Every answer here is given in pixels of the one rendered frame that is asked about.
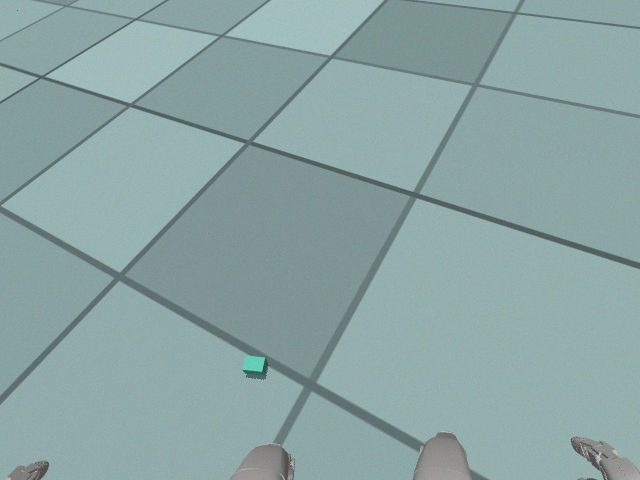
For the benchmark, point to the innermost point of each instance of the small box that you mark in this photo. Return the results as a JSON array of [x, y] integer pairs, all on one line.
[[255, 365]]

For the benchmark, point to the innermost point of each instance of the right robot hand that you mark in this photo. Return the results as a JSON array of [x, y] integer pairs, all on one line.
[[605, 459]]

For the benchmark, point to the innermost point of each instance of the left robot hand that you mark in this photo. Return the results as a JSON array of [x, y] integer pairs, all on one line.
[[34, 471]]

